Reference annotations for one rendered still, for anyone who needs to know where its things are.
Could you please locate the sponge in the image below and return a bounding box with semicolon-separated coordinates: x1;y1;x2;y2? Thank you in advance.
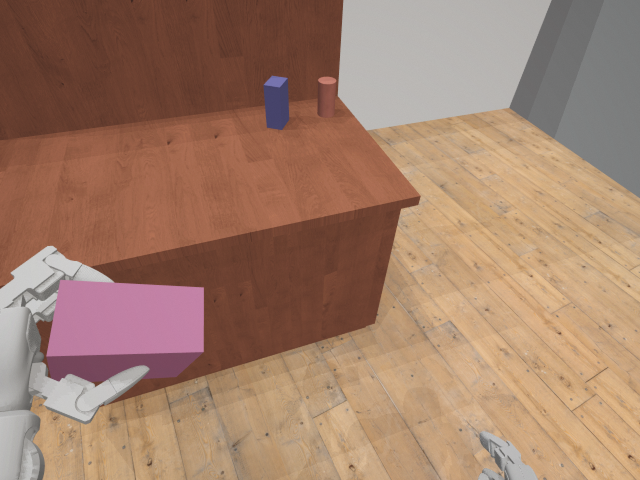
46;280;204;382

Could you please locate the robot left forearm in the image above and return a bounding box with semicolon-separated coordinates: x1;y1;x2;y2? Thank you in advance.
0;410;45;480

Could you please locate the table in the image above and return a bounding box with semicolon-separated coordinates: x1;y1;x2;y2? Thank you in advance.
0;0;421;407

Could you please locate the robot left hand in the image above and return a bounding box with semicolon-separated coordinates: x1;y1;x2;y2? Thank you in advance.
0;246;150;425

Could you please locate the robot right hand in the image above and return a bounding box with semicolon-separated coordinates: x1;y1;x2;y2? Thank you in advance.
478;431;538;480

